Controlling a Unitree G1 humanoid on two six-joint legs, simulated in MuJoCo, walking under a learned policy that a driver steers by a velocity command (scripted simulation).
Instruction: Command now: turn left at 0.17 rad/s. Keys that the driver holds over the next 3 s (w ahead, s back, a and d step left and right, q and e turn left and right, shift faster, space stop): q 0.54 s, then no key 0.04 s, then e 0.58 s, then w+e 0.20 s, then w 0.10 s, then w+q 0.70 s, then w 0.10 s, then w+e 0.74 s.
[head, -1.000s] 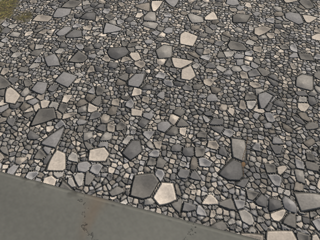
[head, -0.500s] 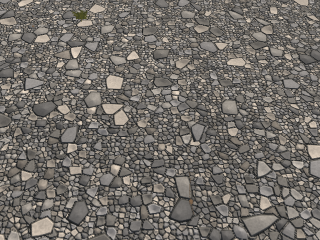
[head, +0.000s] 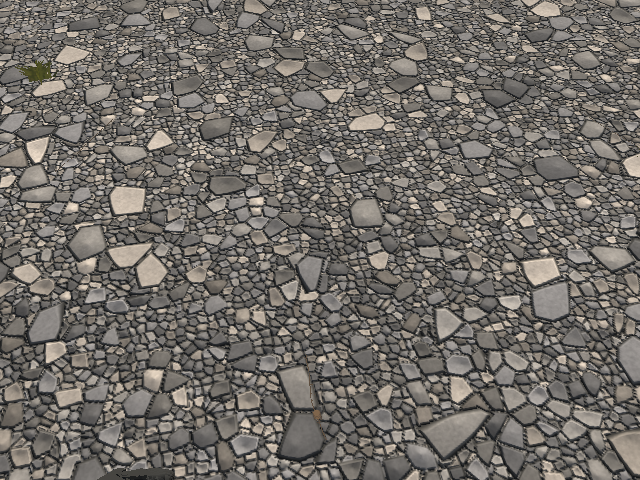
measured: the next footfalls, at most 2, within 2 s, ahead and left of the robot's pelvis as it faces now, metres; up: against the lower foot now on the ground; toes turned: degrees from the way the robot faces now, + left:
left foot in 0.04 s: +0.04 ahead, +0.15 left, +0.00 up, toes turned +2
left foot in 0.60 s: -0.04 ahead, +0.17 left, +0.00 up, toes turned +21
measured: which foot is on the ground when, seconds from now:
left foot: up 0.00-0.02, down 0.04-0.26, up 0.28-0.58, down 0.60-1.00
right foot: down 0.00-0.60, up 0.62-1.00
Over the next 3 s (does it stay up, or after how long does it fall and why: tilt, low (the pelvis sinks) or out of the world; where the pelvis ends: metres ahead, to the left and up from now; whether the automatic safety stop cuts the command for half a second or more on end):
stays up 0.73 0.24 0.00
